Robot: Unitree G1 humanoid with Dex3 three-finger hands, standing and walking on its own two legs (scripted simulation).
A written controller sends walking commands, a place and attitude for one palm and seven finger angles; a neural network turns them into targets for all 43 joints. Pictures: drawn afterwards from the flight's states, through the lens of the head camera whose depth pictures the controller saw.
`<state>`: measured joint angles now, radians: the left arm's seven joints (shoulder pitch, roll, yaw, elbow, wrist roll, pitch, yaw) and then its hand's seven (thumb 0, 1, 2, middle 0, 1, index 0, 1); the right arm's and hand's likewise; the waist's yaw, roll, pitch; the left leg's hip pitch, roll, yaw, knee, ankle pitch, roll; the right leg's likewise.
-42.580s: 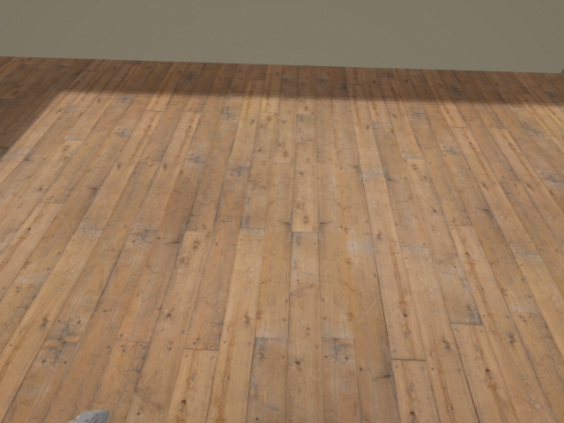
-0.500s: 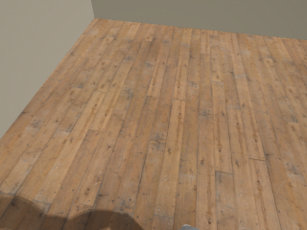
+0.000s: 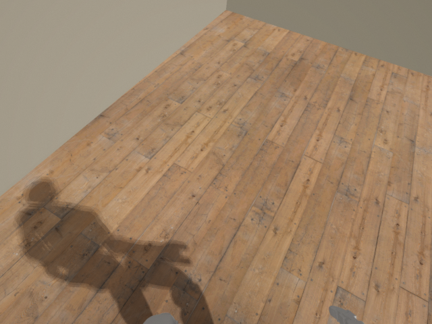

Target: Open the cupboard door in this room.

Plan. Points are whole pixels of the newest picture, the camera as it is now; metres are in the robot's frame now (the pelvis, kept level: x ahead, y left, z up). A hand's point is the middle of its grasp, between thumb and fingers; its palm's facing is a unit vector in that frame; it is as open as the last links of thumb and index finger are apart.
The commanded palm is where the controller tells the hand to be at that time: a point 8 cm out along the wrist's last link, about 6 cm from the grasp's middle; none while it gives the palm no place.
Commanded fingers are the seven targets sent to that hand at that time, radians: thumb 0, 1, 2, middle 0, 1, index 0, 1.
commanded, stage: turn to face it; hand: left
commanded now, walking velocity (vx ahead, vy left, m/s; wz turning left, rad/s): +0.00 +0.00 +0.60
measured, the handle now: out of the picture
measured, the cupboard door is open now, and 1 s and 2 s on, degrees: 41 41 41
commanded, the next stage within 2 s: none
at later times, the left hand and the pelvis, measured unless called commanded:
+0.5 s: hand out of the picture +0.05 +0.15 -0.13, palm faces +0.28 -0.92 -0.27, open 7.4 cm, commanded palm none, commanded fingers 0.00 0.90 0.90 -0.20 -0.30 -0.20 -0.30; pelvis +0.03 -0.07 +0.02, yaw +18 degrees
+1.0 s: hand out of the picture +0.01 +0.18 -0.14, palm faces +0.57 -0.77 -0.28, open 7.4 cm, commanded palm none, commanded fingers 0.00 0.90 0.90 -0.20 -0.30 -0.20 -0.30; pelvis +0.05 -0.06 +0.02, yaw +35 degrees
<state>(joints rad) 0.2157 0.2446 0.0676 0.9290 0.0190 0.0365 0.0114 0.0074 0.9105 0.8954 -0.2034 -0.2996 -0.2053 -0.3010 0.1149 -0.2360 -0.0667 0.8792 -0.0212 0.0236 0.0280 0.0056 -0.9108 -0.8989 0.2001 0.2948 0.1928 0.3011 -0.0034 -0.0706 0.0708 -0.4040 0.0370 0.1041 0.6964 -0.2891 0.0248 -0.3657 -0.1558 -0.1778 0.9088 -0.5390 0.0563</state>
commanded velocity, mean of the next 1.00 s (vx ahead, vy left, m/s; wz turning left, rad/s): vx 0.00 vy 0.00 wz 0.60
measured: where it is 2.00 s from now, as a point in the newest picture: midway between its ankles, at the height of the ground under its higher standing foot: outside the picture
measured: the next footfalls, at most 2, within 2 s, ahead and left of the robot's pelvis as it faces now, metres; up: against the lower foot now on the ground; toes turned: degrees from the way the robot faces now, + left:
right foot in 0.32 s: +0.09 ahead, -0.16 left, +0.00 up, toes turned +8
left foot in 0.72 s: -0.01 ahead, +0.07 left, +0.00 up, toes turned +32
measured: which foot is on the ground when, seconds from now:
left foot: down 0.00-0.32, up 0.34-0.70, down 0.72-1.00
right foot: up 0.00-0.30, down 0.32-0.70, up 0.72-1.00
